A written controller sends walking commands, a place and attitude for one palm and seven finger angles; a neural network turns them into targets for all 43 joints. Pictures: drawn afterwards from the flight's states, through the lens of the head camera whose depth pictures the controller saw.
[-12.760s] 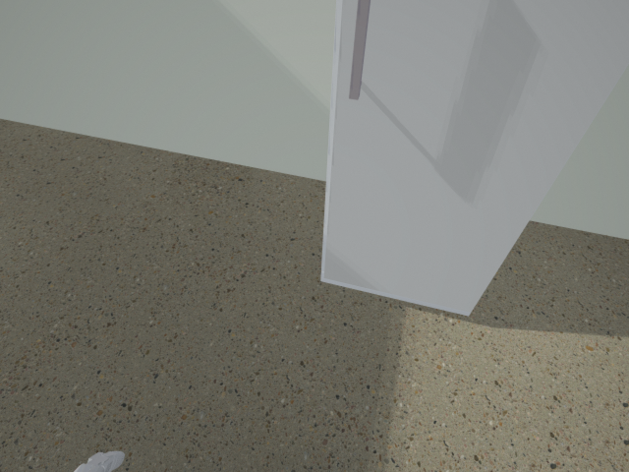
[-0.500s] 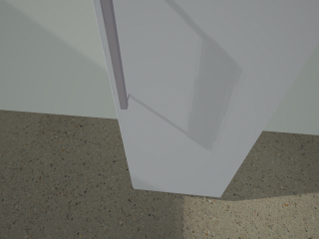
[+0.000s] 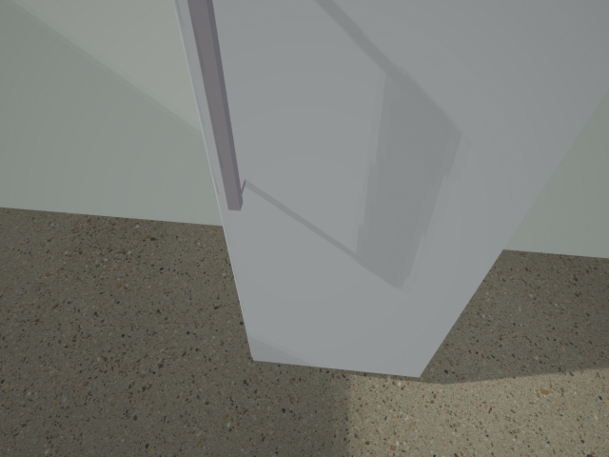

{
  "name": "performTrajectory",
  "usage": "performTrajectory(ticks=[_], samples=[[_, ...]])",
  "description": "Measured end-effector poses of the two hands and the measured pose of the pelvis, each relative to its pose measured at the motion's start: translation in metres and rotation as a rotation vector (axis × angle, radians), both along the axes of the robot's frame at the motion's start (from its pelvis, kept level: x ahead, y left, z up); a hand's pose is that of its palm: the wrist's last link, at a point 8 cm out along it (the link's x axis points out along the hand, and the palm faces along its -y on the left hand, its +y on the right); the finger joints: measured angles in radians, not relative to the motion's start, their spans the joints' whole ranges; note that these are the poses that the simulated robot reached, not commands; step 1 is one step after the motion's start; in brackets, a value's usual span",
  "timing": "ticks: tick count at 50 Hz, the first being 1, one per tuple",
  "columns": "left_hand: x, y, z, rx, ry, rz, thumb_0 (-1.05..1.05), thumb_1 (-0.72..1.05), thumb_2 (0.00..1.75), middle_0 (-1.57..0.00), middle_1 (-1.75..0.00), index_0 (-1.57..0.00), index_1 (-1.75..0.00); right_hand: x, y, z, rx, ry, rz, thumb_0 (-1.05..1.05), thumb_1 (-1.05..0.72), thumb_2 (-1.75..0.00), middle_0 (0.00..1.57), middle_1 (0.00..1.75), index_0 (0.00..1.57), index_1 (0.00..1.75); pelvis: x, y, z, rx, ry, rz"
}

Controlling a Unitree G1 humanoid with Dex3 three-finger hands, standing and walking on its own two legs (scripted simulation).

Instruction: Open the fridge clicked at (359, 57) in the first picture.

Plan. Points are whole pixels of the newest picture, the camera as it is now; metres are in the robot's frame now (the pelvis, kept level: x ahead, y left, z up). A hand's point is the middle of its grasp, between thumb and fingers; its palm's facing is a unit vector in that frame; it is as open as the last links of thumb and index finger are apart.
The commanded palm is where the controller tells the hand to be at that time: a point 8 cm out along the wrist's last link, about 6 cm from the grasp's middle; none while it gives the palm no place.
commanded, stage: look again from close up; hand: left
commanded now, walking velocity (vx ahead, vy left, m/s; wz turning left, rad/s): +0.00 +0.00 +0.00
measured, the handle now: (219, 80) +0.49 +0.14 +0.26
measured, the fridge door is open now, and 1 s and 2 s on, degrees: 0 0 0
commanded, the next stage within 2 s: none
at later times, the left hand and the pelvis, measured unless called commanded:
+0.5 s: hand out of the picture +0.08 +0.25 -0.16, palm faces -0.04 -0.94 -0.33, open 7.4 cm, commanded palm none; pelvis +0.01 +0.00 +0.00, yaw +0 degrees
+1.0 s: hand out of the picture +0.08 +0.25 -0.16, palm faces -0.03 -0.94 -0.33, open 7.4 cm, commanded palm none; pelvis +0.02 +0.00 +0.00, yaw +0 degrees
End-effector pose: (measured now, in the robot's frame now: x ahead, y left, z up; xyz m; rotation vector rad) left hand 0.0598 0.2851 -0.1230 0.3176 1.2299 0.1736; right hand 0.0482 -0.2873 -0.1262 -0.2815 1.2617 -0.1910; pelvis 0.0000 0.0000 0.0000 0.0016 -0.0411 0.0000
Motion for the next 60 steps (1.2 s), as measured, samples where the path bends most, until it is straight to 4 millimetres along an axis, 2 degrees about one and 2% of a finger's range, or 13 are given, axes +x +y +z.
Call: performTrajectory(ticks=[18, 47, 60], samples=[[0.012, 0.004, 0.001, 0.001, -0.009, -0.004, 0.01, 0.90, 0.90, -0.20, -0.30, -0.21, -0.30, 0.011, 0.002, 0.003, -0.007, -0.008, 0.007, 0.01, -0.90, -0.89, 0.20, 0.30, 0.20, 0.30, 0.006, 0.003, 0.001, -0.001, 0.005, 0.001], [0.017, 0.008, 0.000, 0.000, -0.002, 0.010, 0.01, 0.90, 0.90, -0.20, -0.30, -0.21, -0.30, 0.030, 0.004, 0.005, -0.012, -0.025, 0.024, 0.01, -0.90, -0.89, 0.21, 0.30, 0.20, 0.30, 0.016, 0.005, 0.001, -0.001, 0.008, 0.005], [0.017, 0.007, 0.001, 0.002, -0.002, 0.014, 0.01, 0.90, 0.90, -0.20, -0.30, -0.21, -0.30, 0.032, 0.002, 0.005, -0.014, -0.029, 0.026, 0.01, -0.90, -0.89, 0.21, 0.30, 0.20, 0.30, 0.017, 0.003, 0.001, 0.000, 0.007, 0.005]])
